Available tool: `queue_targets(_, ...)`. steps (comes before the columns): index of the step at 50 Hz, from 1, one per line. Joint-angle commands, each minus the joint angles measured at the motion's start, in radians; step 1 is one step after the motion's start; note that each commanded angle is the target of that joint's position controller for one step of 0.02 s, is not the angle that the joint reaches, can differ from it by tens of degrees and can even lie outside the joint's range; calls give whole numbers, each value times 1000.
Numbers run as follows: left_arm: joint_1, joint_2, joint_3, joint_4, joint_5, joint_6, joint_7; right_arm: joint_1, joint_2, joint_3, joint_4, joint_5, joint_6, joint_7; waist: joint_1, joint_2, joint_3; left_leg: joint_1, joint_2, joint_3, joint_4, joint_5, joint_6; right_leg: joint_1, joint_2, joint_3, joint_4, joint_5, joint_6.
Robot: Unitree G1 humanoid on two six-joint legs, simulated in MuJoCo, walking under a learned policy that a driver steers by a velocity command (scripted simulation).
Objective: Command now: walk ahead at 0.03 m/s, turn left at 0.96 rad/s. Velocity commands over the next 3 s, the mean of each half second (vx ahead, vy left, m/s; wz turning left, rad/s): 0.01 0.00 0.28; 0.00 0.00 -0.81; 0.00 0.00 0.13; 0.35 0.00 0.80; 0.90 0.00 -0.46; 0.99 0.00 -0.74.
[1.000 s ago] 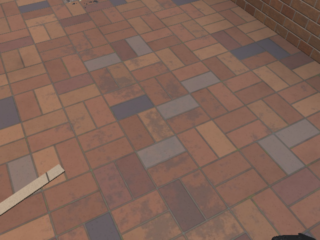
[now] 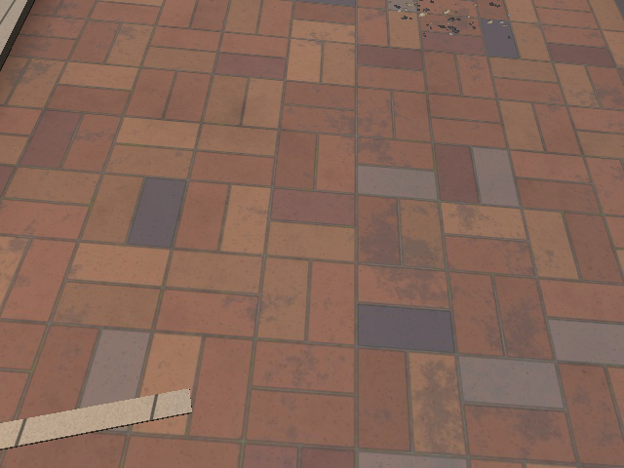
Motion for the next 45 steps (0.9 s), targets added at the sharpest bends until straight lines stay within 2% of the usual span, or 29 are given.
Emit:
queue_targets(1, -113, 57, 13, -132, 38, -12, 3, 148, -291, -81, -67, -50, -38, -15, -90, 307, -199, 315, 315, -592, -292, 477, 347, -418, 132, 225, 525, -351, 27)
queue_targets(2, -148, 82, 20, -141, 15, -14, 13, 106, -266, -72, -65, -51, -61, -10, -67, 215, -172, 292, 264, -515, -318, 357, 304, -432, 124, 270, 554, -252, -5)
queue_targets(3, -118, 87, 25, -125, 9, -15, 24, 48, -237, -65, -67, -29, -70, -17, -28, 172, -146, 269, 217, -460, -314, 294, 246, -437, 115, 288, 528, -153, -24)
queue_targets(4, -88, 100, 31, -104, 19, -14, 34, 8, -193, -50, -77, -8, -67, -24, -10, 149, -150, 260, 197, -428, -299, 289, 210, -424, 106, 297, 514, -97, -23)
queue_targets(5, -68, 100, 34, -99, 26, -14, 36, -24, -176, -41, -87, -3, -61, -33, 9, 164, -160, 217, 171, -400, -287, 328, 198, -372, 118, 295, 517, -55, -17)
queue_targets(7, -48, 82, 31, -91, 19, -19, 26, -25, -154, -32, -94, -11, -54, -44, 16, 161, -193, 200, 131, -382, -270, 365, 189, -315, 155, 294, 503, 1, -4)
queue_targets(10, -17, 61, 14, -63, 7, -9, 15, -23, -112, -9, -85, -21, -59, -49, -1, 153, -216, 238, 131, -323, -238, 437, 184, -277, 139, 262, 402, 34, 22)
queue_targets(15, 3, 21, -19, -51, -3, 1, -13, -38, -21, 42, -35, -59, -70, -25, -25, 177, -189, 136, 141, -278, -247, 347, 194, -36, 74, 236, 182, 11, 11)
queue_targets(18, -6, 87, -6, -74, -17, 1, -20, -48, -98, 22, -9, -53, -69, -18, -34, 180, -105, 127, 169, -298, -232, 327, 209, -27, 105, 193, 106, -50, -15)
queue_targets(21, 43, 92, -7, -77, -19, -8, -26, -40, -123, 7, 8, -23, -60, -37, -7, 141, -94, 192, 166, -281, -155, 417, 174, -8, 123, 182, -75, 94, -55)
queue_targets(22, 51, 115, -3, -82, -11, -10, -26, -28, -112, 4, 8, -18, -63, -44, -12, 89, -101, 190, 120, -241, -94, 340, 128, 18, 95, 246, -122, 286, -84)
queue_targets(23, 61, 183, 15, -87, -7, -13, -21, -13, -84, 3, -13, -39, -70, -50, -53, -67, -121, 133, 3, -131, 35, 233, 62, 54, 7, 410, -130, 530, -147)
queue_targets(24, 89, 206, 29, -84, -16, -14, -19, -90, -72, 3, -37, -54, -76, -52, -19, -180, -106, 2, -115, -26, 151, 77, -15, 97, -90, 602, -202, 570, -265)
queue_targets(25, 159, 200, 30, -77, 1, -15, -13, -164, -56, 5, -61, -50, -80, -54, 45, -247, -104, -163, -178, -45, 300, -234, -43, 200, -171, 767, -277, 590, -365)
queue_targets(26, 197, 187, 27, -72, 17, -24, -6, -178, -48, 2, -67, -38, -81, -51, 65, -206, -137, -245, -164, -114, 474, -359, -50, 274, -189, 799, -293, 573, -389)
queue_targets(27, 162, 181, 29, -80, 9, -28, 3, -152, -35, 1, -55, -24, -77, -45, 34, -138, -148, -271, -139, -147, 541, -325, -55, 293, -151, 740, -264, 566, -353)
queue_targets(29, 73, 160, 31, -108, -26, -14, 22, -140, -24, 1, -45, -23, -78, -40, -2, -78, -153, -264, -105, -152, 410, -204, -67, 284, -71, 637, -238, 519, -267)
queue_targets(30, 59, 152, 33, -115, -34, 2, 28, -153, -3, 6, -47, -23, -83, -36, -1, -82, -157, -231, -114, -130, 320, -166, -78, 271, -35, 617, -235, 499, -246)
queue_targets(32, 66, 159, 43, -125, -29, 30, 36, -149, 24, 13, -40, -16, -94, -23, 7, -108, -185, -146, -139, -113, 179, -114, -89, 253, -3, 621, -221, 471, -234)
queue_targets(35, 54, 172, 53, -147, -30, 45, 31, -90, -5, 4, -13, -4, -106, -6, 5, -159, -208, 2, -158, -109, -15, -50, -84, 187, 10, 679, -222, 413, -228)
queue_targets(37, 17, 165, 50, -163, -44, 47, 26, -13, -35, -12, 14, -2, -111, -2, -33, -168, -200, 132, -150, -98, -219, 73, -71, 122, 40, 712, -205, 294, -198)
queue_targets(38, 25, 139, 42, -166, -45, 46, 26, 20, -64, -24, 29, -4, -110, -6, -37, -143, -201, 243, -94, -117, -304, 145, -49, 43, 80, 695, -168, 154, -159)
queue_targets(39, 99, 80, 25, -155, -31, 47, 21, 29, -127, -38, 18, -18, -104, -17, 2, 34, -225, 366, 120, -316, -345, 117, 33, -90, 173, 586, 24, -167, -103)
queue_targets(40, 126, 86, 30, -179, -27, 35, 17, -17, -181, -42, 4, -68, -98, -14, 42, 282, -172, 298, 318, -585, -382, 185, 182, -277, 276, 429, 252, -328, -53)
queue_targets(41, 128, 165, 50, -172, -17, 25, 15, -66, -142, -33, -21, -82, -108, -14, 49, 243, -131, 233, 370, -586, -397, 180, 237, -303, 170, 403, 439, -285, -24)
queue_targets(42, 126, 208, 64, -148, -22, 30, 13, -119, -79, -15, -34, -70, -111, -23, 55, 167, -99, 187, 301, -452, -385, 144, 209, -293, 142, 375, 511, -204, -10)
queue_targets(43, 140, 192, 64, -127, -20, 40, 15, -149, -57, -7, -42, -55, -110, -33, 59, 131, -83, 175, 226, -345, -374, 120, 171, -293, 133, 355, 559, -136, 5)
queue_targets(44, 147, 173, 59, -123, -17, 48, 15, -158, -51, -3, -42, -41, -108, -43, 51, 133, -75, 185, 196, -275, -366, 152, 158, -316, 122, 337, 613, -80, 21)
queue_targets(45, 134, 148, 50, -132, -20, 51, 9, -140, -52, 1, -38, -39, -106, -53, 36, 139, -68, 185, 183, -212, -364, 212, 163, -329, 108, 308, 644, -48, 36)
